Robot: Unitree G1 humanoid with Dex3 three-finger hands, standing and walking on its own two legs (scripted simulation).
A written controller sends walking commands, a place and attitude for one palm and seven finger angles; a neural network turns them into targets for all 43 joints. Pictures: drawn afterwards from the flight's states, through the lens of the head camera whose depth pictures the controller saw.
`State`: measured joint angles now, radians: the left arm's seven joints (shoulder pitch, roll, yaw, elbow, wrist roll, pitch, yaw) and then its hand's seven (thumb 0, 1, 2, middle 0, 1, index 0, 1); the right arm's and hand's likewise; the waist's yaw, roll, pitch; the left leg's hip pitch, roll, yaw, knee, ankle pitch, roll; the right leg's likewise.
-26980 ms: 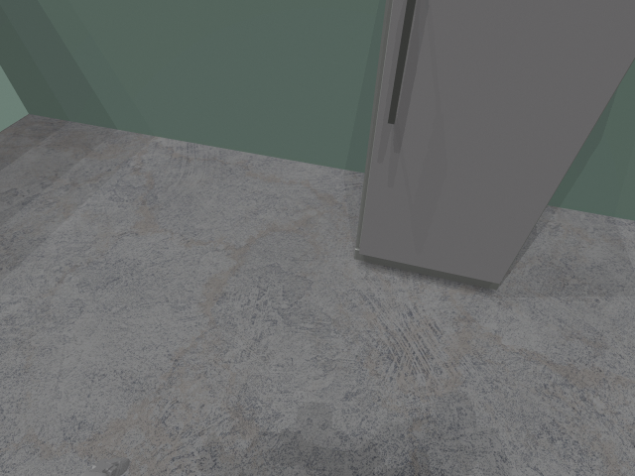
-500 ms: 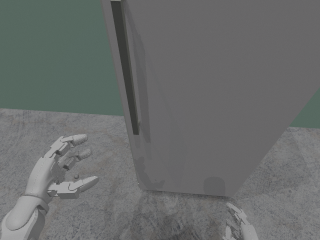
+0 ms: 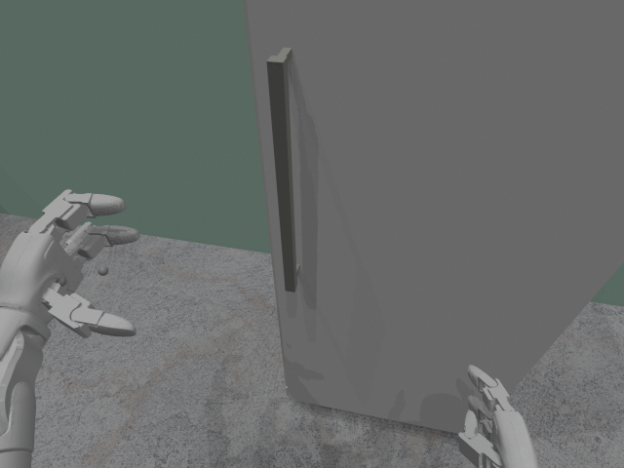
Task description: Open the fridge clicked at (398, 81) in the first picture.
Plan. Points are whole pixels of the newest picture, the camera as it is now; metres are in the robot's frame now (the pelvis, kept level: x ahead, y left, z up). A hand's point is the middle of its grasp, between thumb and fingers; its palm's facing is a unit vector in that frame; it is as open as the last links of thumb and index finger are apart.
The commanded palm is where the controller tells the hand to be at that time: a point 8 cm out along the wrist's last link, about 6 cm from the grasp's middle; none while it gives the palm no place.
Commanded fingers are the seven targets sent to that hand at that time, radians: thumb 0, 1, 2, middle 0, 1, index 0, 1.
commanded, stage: raise the hand to about handle height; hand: left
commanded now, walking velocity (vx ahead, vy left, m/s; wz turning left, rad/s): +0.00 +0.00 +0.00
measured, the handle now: (289, 194) +0.45 +0.10 +0.14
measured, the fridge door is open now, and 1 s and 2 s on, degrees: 0 0 0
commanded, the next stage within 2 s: move the hooked fingers beside the handle in 0.78 s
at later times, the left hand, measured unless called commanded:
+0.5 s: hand (113, 240) +0.28 +0.26 +0.19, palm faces -0.02 -0.99 -0.10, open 14.0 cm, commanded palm +0.24 +0.31 +0.21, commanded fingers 0.00 -0.50 0.30 -0.30 -1.20 -0.30 -1.20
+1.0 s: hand (93, 233) +0.27 +0.27 +0.21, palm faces +0.06 -0.99 -0.08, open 14.0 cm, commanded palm +0.24 +0.30 +0.21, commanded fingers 0.00 -0.50 0.30 -0.30 -1.20 -0.30 -1.20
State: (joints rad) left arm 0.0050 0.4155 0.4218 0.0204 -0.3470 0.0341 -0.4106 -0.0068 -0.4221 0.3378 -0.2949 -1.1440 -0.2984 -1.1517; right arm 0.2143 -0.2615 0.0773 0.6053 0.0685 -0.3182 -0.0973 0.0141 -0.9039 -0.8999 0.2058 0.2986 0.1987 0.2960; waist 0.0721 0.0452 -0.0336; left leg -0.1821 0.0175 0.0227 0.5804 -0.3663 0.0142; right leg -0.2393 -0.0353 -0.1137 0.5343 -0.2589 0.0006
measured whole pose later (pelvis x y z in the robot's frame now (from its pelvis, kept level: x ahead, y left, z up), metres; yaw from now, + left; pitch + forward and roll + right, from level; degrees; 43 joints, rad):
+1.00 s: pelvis -0.01 -0.01 +0.01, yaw -1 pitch -3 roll +0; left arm -0.19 0.49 0.48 0.18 -0.33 0.19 -0.47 -0.01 -0.50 0.30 -0.30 -1.20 -0.31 -1.20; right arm 0.22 -0.27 0.09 0.63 0.09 -0.25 -0.09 0.02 -0.90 -0.90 0.21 0.30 0.20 0.30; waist 0.07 0.06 -0.02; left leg -0.12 0.02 0.03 0.49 -0.30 0.00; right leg -0.20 -0.03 -0.11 0.47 -0.21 -0.01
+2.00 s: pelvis -0.01 -0.01 +0.01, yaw -1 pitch -2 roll +0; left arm -0.37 0.37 0.33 0.29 -0.24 0.19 -0.29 -0.01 -0.50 0.30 -0.30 -1.20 -0.30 -1.20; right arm 0.22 -0.26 0.07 0.64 0.08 -0.19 -0.10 0.01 -0.90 -0.90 0.21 0.30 0.20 0.30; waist 0.02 0.05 -0.01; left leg -0.14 0.02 0.05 0.46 -0.29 0.00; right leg -0.24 -0.03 -0.09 0.48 -0.22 -0.02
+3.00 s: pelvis +0.00 -0.01 +0.01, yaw -2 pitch +0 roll +0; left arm -0.52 0.30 0.24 0.44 -0.21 0.12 -0.20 -0.01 -0.50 0.30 -0.30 -1.20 -0.30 -1.20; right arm 0.24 -0.25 0.06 0.65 0.07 -0.14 -0.09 0.01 -0.90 -0.90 0.21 0.30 0.20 0.30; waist 0.01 0.05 -0.02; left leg -0.16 0.01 0.06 0.45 -0.29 0.01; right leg -0.25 -0.03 -0.08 0.47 -0.21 -0.01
